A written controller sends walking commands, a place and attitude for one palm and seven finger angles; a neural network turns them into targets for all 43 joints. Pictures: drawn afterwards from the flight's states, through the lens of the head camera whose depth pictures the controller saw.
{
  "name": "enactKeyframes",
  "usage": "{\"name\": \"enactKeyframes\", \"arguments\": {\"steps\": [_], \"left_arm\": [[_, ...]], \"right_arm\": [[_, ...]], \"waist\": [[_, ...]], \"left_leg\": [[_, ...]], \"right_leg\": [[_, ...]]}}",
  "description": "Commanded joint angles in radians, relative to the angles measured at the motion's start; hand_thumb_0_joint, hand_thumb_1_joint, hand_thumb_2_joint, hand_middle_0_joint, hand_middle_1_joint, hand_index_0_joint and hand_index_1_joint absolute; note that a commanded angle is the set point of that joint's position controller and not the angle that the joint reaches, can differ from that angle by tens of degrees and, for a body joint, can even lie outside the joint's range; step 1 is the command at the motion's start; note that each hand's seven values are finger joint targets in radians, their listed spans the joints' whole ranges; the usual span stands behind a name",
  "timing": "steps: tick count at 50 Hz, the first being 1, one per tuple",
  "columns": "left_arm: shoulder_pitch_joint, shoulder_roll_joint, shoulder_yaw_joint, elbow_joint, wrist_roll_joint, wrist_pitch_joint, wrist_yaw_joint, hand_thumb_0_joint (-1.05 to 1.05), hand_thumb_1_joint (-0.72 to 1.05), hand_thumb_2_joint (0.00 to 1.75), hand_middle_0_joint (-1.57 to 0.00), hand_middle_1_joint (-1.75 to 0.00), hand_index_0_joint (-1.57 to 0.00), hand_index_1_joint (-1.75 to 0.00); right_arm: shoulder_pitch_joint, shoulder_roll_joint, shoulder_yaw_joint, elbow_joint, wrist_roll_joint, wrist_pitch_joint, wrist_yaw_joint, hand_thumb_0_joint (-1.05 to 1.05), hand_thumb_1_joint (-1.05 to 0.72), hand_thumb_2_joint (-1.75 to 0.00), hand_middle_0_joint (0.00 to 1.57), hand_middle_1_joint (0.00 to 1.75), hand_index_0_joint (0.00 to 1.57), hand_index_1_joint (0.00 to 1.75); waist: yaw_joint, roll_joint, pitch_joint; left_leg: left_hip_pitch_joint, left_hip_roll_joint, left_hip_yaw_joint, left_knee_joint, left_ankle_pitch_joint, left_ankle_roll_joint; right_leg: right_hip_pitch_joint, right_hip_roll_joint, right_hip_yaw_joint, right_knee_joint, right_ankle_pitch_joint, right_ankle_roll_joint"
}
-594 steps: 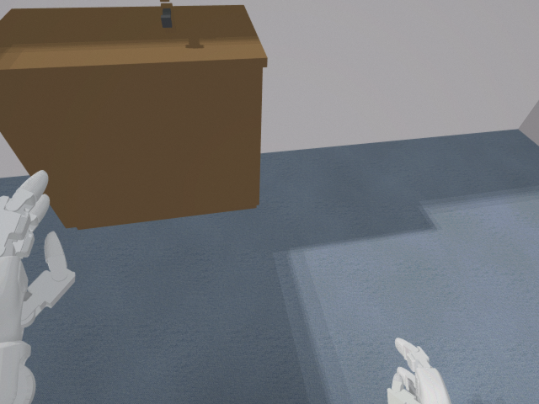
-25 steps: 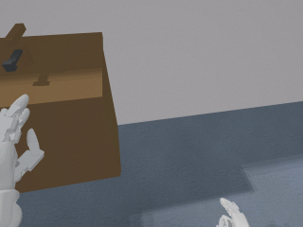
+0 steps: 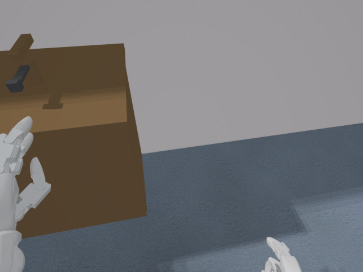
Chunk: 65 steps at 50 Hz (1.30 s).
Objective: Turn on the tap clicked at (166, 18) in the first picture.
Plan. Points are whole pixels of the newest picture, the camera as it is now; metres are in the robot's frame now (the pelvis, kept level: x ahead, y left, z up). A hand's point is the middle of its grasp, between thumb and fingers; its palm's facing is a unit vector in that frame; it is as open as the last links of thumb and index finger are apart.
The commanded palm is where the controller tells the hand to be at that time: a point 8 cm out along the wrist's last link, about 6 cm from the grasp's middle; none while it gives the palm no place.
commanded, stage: look again from close up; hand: left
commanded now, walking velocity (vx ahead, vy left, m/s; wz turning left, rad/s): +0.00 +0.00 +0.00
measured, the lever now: (15, 85) +0.54 +0.51 +0.11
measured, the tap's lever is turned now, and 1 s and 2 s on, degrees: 0 0 0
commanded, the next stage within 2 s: shuffle to correct the standing spot in 0.32 s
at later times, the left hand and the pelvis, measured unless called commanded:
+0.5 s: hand (37, 161) +0.27 +0.29 +0.15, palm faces +0.37 -0.85 -0.38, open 7.4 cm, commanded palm +0.20 +0.31 +0.18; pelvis +0.04 +0.03 +0.00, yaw +0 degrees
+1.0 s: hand (23, 142) +0.29 +0.32 +0.17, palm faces +0.35 -0.89 -0.29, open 7.4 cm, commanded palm +0.24 +0.36 +0.18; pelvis +0.06 +0.09 -0.03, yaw -4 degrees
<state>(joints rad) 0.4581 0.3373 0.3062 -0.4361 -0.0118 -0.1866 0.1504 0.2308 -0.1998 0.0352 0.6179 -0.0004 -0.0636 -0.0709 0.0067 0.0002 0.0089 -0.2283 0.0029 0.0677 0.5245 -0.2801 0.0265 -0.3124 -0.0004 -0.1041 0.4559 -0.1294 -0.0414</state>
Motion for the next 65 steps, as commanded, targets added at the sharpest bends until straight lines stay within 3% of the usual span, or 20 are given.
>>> {"name": "enactKeyframes", "arguments": {"steps": [1,3,4,5,11,15,24,30,40,43,45,47,48,49,50,54,62,63,64,65], "left_arm": [[-0.075,0.165,0.123,-0.224,-0.002,-0.066,0.021,0.00,0.90,0.90,-0.20,-0.30,-0.20,-0.30],[-0.060,0.164,0.123,-0.226,-0.003,-0.070,0.023,0.00,0.90,0.90,-0.20,-0.30,-0.20,-0.30],[-1.169,1.004,0.719,-0.464,0.159,-0.166,0.010,0.00,0.90,0.90,-0.20,-0.30,-0.20,-0.30],[-0.587,0.390,0.327,0.148,0.025,-0.119,-0.046,0.00,0.90,0.90,-0.20,-0.30,-0.20,-0.30],[-0.110,0.090,0.041,-0.071,-0.048,-0.134,-0.071,0.00,0.90,0.90,-0.20,-0.30,-0.20,-0.30],[-0.071,0.208,0.160,-0.113,-0.036,-0.121,-0.044,0.00,0.90,0.90,-0.20,-0.30,-0.20,-0.30],[-0.230,0.225,0.167,-0.293,-0.034,-0.148,-0.039,0.00,0.90,0.90,-0.20,-0.30,-0.20,-0.30],[-0.098,0.156,0.122,-0.217,-0.034,-0.122,-0.033,0.00,0.90,0.90,-0.20,-0.30,-0.20,-0.30],[-0.194,0.209,0.163,-0.262,-0.040,-0.103,-0.042,0.00,0.90,0.90,-0.20,-0.30,-0.20,-0.30],[-0.177,0.208,0.158,-0.303,-0.053,-0.107,-0.034,0.00,0.90,0.90,-0.20,-0.30,-0.20,-0.30],[-0.197,0.200,0.163,-0.321,-0.047,-0.128,-0.019,0.00,0.90,0.90,-0.20,-0.30,-0.20,-0.30],[-0.237,0.183,0.148,-0.347,-0.039,-0.118,-0.023,0.00,0.90,0.90,-0.20,-0.30,-0.20,-0.30],[-0.234,0.192,0.149,-0.359,-0.035,-0.124,-0.031,0.00,0.90,0.90,-0.20,-0.30,-0.20,-0.30],[-0.252,0.178,0.138,-0.395,-0.035,-0.131,-0.035,0.00,0.90,0.90,-0.20,-0.30,-0.20,-0.30],[-0.252,0.216,0.170,-0.388,-0.021,-0.139,-0.029,0.00,0.90,0.90,-0.20,-0.30,-0.20,-0.30],[-0.195,0.198,0.176,-0.254,-0.020,-0.130,-0.026,0.00,0.90,0.90,-0.20,-0.30,-0.20,-0.30],[0.013,0.241,0.227,-0.225,-0.031,-0.102,-0.026,0.00,0.90,0.90,-0.20,-0.30,-0.20,-0.30],[0.030,0.254,0.239,-0.214,-0.028,-0.103,-0.022,0.00,0.90,0.90,-0.20,-0.30,-0.20,-0.30],[0.019,0.288,0.267,-0.204,-0.029,-0.106,-0.019,0.00,0.90,0.90,-0.20,-0.30,-0.20,-0.30],[-0.008,0.284,0.288,-0.188,-0.049,-0.112,-0.020,0.00,0.90,0.90,-0.20,-0.30,-0.20,-0.30]], "right_arm": [[-0.092,-0.116,-0.050,-0.161,-0.001,-0.054,-0.007,0.00,-0.90,-0.90,0.20,0.30,0.20,0.30],[-0.089,-0.116,-0.050,-0.163,0.002,-0.053,-0.009,0.00,-0.90,-0.90,0.20,0.30,0.20,0.30],[0.086,-0.146,-0.073,-0.133,-0.044,-0.125,0.005,0.00,-0.90,-0.90,0.20,0.30,0.20,0.30],[-0.010,-0.027,-0.041,-0.089,-0.005,-0.121,0.013,0.00,-0.90,-0.90,0.20,0.30,0.20,0.30],[-0.067,-0.111,-0.062,-0.195,0.028,-0.148,0.076,0.00,-0.90,-0.90,0.20,0.30,0.20,0.30],[-0.064,-0.122,-0.071,-0.205,0.026,-0.144,0.073,0.00,-0.90,-0.90,0.20,0.30,0.20,0.30],[-0.089,-0.119,-0.064,-0.212,0.002,-0.156,0.050,0.00,-0.90,-0.90,0.20,0.30,0.20,0.30],[-0.076,-0.142,-0.079,-0.202,-0.001,-0.126,0.063,0.00,-0.90,-0.90,0.20,0.30,0.20,0.30],[-0.103,-0.139,-0.070,-0.254,0.002,-0.063,0.061,0.00,-0.90,-0.90,0.20,0.30,0.20,0.30],[-0.113,-0.150,-0.085,-0.255,0.005,-0.072,0.068,0.00,-0.90,-0.90,0.20,0.30,0.20,0.30],[-0.116,-0.154,-0.085,-0.231,0.002,-0.066,0.086,0.00,-0.90,-0.90,0.20,0.30,0.20,0.30],[-0.068,-0.122,-0.069,-0.201,0.002,-0.028,0.090,0.00,-0.90,-0.90,0.20,0.30,0.20,0.30],[-0.081,-0.121,-0.064,-0.198,0.009,-0.028,0.077,0.00,-0.90,-0.90,0.20,0.30,0.20,0.30],[-0.098,-0.153,-0.077,-0.214,0.013,-0.049,0.072,0.00,-0.90,-0.90,0.20,0.30,0.20,0.30],[-0.114,-0.128,-0.086,-0.229,0.009,-0.071,0.069,0.00,-0.90,-0.90,0.20,0.30,0.20,0.30],[-0.077,-0.129,-0.087,-0.192,0.001,-0.084,0.072,0.00,-0.90,-0.90,0.20,0.30,0.20,0.30],[-0.103,-0.134,-0.065,-0.214,0.009,-0.062,0.068,0.00,-0.90,-0.90,0.20,0.30,0.20,0.30],[-0.108,-0.134,-0.070,-0.216,0.010,-0.055,0.067,0.00,-0.90,-0.90,0.20,0.30,0.20,0.30],[-0.106,-0.123,-0.080,-0.223,0.007,-0.052,0.068,0.00,-0.90,-0.90,0.20,0.30,0.20,0.30],[-0.112,-0.159,-0.090,-0.218,-0.005,-0.056,0.066,0.00,-0.90,-0.90,0.20,0.30,0.20,0.30]], "waist": [[0.003,0.067,-0.083],[0.005,0.085,-0.100],[0.010,-0.063,0.056],[0.007,-0.069,-0.171],[0.050,0.150,-0.078],[0.048,-0.124,-0.095],[0.015,0.173,-0.186],[0.001,0.033,-0.164],[0.019,0.096,-0.117],[0.041,-0.115,-0.160],[0.030,-0.138,-0.083],[-0.037,0.024,-0.057],[-0.050,0.205,-0.042],[-0.044,0.497,-0.029],[-0.030,0.454,-0.045],[-0.029,0.058,-0.009],[0.019,0.083,-0.176],[0.034,-0.022,-0.213],[0.030,-0.234,-0.262],[0.012,-0.209,-0.180]], "left_leg": [[-0.156,0.112,-0.128,-0.188,-0.030,-0.003],[-0.163,0.130,-0.141,-0.192,0.039,-0.001],[-0.291,0.112,-0.057,-0.032,0.045,0.023],[-0.099,0.030,-0.085,-0.003,0.020,0.009],[-0.117,0.072,-0.091,-0.219,-0.030,0.006],[-0.148,0.086,-0.110,-0.200,0.097,-0.005],[0.027,0.049,-0.070,-0.082,0.345,-0.029],[0.001,0.049,-0.061,-0.027,0.295,-0.033],[0.021,0.088,-0.030,0.039,0.615,-0.079],[-0.232,-0.020,-0.022,0.418,0.355,-0.112],[-0.346,0.099,-0.302,0.463,-0.310,-0.037],[-0.045,0.116,-0.281,0.062,-0.268,-0.004],[0.115,0.034,-0.203,-0.091,-0.168,-0.013],[0.137,0.178,-0.428,-0.292,-0.130,0.019],[0.093,0.213,-0.451,-0.275,-0.040,0.112],[0.120,0.237,-0.383,-0.192,0.319,0.121],[-0.108,0.134,-0.134,0.027,0.358,0.047],[-0.278,0.101,-0.112,0.201,0.265,0.030],[-0.484,-0.011,-0.034,0.524,-0.036,0.011],[-0.550,-0.017,-0.129,0.747,-0.173,-0.011]], "right_leg": [[0.204,-0.087,0.144,-0.049,-0.065,0.029],[0.247,-0.077,0.119,-0.007,0.028,0.033],[0.135,-0.082,0.180,-0.071,-0.002,0.114],[0.108,-0.167,0.182,-0.087,-0.069,-0.013],[0.238,-0.071,0.152,-0.027,-0.119,0.030],[0.313,-0.053,0.104,-0.009,0.030,0.034],[0.286,-0.076,0.121,0.035,0.262,-0.014],[0.243,-0.085,0.147,0.072,0.214,-0.043],[0.211,-0.019,0.044,0.145,0.102,-0.042],[0.372,-0.218,0.384,0.095,0.385,-0.208],[0.241,-0.424,0.637,0.029,0.274,-0.250],[-0.093,-0.291,0.383,0.139,-0.097,-0.093],[-0.239,-0.085,0.180,0.314,-0.253,-0.023],[-0.331,0.078,0.013,0.629,-0.429,0.029],[-0.319,0.063,0.068,0.774,-0.454,0.019],[-0.392,-0.016,0.107,0.805,-0.320,0.028],[0.262,-0.012,-0.041,0.057,-0.060,0.010],[0.471,-0.088,0.055,0.008,0.003,-0.026],[0.597,-0.338,0.430,-0.055,0.018,-0.140],[0.422,-0.488,0.667,-0.152,-0.022,-0.203]]}}
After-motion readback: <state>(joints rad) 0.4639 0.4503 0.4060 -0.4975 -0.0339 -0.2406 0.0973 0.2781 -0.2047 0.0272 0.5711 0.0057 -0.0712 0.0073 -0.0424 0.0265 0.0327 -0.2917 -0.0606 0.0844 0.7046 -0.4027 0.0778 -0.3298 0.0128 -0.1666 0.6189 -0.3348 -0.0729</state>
